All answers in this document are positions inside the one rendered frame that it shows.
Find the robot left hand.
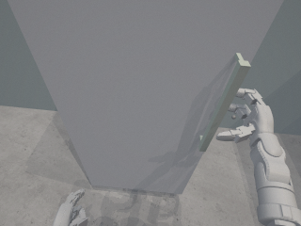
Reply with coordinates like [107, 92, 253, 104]
[52, 188, 88, 226]

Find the handle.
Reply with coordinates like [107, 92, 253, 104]
[198, 53, 251, 152]

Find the fridge door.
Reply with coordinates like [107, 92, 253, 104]
[8, 0, 284, 195]

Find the robot right forearm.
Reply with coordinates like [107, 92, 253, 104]
[249, 133, 301, 226]

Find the robot right hand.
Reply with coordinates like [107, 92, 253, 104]
[215, 88, 274, 143]

